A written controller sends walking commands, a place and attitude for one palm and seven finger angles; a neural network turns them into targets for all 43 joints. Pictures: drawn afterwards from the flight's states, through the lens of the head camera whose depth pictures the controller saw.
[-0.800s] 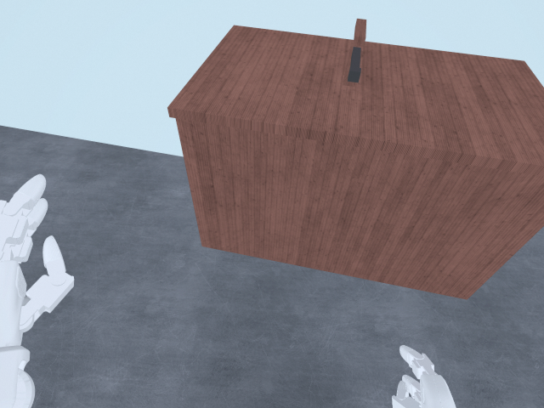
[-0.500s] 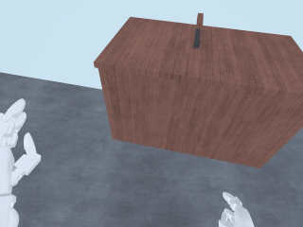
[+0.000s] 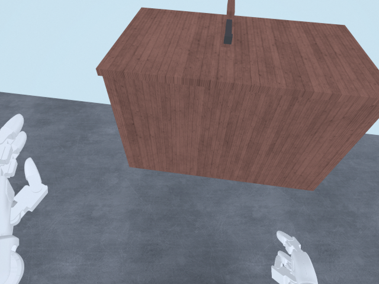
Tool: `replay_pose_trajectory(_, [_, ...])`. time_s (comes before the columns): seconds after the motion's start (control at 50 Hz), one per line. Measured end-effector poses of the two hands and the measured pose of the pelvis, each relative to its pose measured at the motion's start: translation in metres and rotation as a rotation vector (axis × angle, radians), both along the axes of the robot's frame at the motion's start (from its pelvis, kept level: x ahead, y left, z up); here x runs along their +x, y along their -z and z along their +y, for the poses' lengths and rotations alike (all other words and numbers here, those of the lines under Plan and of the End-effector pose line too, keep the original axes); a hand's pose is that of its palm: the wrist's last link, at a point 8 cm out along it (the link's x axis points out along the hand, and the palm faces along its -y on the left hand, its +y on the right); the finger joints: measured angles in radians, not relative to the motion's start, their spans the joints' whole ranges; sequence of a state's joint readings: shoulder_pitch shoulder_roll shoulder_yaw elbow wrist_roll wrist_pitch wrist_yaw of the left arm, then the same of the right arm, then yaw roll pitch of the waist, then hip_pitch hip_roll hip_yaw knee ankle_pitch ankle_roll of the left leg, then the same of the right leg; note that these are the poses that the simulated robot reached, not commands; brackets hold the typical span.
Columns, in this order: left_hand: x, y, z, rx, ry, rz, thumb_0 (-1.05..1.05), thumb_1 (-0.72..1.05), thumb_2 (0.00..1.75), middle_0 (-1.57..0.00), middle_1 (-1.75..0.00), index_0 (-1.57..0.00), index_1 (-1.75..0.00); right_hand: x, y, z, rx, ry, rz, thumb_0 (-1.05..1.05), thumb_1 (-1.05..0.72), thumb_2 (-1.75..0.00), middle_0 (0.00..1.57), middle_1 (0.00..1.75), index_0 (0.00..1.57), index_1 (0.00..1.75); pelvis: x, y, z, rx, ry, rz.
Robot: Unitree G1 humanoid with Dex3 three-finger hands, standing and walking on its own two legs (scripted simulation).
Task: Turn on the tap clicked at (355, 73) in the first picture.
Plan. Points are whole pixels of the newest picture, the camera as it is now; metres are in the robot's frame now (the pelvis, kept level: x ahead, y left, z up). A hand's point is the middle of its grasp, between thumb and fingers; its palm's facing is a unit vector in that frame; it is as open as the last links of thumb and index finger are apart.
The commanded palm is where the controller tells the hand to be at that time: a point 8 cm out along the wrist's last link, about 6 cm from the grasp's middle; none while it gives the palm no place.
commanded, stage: walk to a spot facing it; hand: left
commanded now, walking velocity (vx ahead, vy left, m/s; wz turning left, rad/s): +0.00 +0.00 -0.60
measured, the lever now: (228, 38) +0.90 -0.05 +0.10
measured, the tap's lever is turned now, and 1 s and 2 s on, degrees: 0 0 0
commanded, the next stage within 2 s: turn to face it in 0.10 s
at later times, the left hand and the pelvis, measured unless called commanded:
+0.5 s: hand (80, 177) +0.24 +0.21 +0.16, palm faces +0.25 -0.88 -0.41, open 7.4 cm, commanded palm +0.19 +0.24 +0.19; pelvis -0.02 +0.00 +0.00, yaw -12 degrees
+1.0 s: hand (145, 176) +0.24 +0.10 +0.18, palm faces +0.02 -0.89 -0.46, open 7.4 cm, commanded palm +0.21 +0.16 +0.19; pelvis -0.04 -0.04 +0.00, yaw -22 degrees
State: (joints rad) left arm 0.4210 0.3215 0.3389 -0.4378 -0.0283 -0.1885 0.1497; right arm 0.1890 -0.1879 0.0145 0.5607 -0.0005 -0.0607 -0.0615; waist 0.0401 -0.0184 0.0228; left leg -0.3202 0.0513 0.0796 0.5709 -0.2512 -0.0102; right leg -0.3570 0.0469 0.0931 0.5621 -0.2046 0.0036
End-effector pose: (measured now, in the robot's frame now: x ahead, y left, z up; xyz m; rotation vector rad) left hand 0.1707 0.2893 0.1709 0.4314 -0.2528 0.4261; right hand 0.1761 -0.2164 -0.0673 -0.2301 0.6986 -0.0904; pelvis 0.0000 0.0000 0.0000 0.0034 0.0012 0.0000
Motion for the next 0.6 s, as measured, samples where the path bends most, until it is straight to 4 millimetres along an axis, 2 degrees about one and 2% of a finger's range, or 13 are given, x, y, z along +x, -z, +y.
replay_pose_trajectory(0.18, [0.011,-0.008,-0.039,0.066,0.097,-0.031,0.02,0.89,0.9,-0.21,-0.3,-0.21,-0.3,-0.017,0.02,-0.029,0.036,0.066,0.005,0.01,-0.9,-0.9,0.2,0.3,0.2,0.3,-0.005,0.015,-0.019,0.022,0.046,0.0])
replay_pose_trajectory(0.28, [0.016,-0.011,-0.047,0.059,0.124,-0.006,0.01,0.89,0.9,-0.21,-0.3,-0.22,-0.3,-0.04,0.026,-0.044,0.022,0.102,0.092,0.01,-0.9,-0.9,0.2,0.3,0.2,0.3,-0.008,0.008,-0.015,0.033,0.082,0.024])
replay_pose_trajectory(0.36, [0.022,-0.009,-0.04,0.076,0.154,0.036,0.01,0.89,0.9,-0.21,-0.3,-0.22,-0.3,-0.059,0.021,-0.045,0.005,0.138,0.136,0.01,-0.9,-0.9,0.2,0.3,0.2,0.3,-0.013,0.002,-0.009,0.037,0.118,0.04])
replay_pose_trajectory(0.46, [0.031,-0.002,-0.034,0.075,0.212,0.019,0.01,0.89,0.9,-0.21,-0.3,-0.21,-0.3,-0.076,0.014,-0.041,-0.007,0.202,0.108,0.01,-0.9,-0.9,0.2,0.3,0.2,0.3,-0.022,0.006,-0.001,0.048,0.184,0.017])
replay_pose_trajectory(0.52, [0.036,-0.006,-0.043,0.058,0.247,0.003,0.02,0.89,0.9,-0.21,-0.3,-0.21,-0.3,-0.085,0.008,-0.036,0.021,0.238,0.063,0.01,-0.9,-0.9,0.2,0.3,0.2,0.3,-0.021,0.002,-0.001,0.021,0.229,0.001])
replay_pose_trajectory(0.6, [0.045,-0.019,-0.07,0.045,0.324,-0.045,0.02,0.89,0.9,-0.21,-0.3,-0.21,-0.3,-0.099,0.006,-0.033,0.065,0.271,0.028,0.01,-0.9,-0.9,0.2,0.3,0.2,0.3,-0.021,-0.002,-0.007,-0.019,0.286,-0.005])
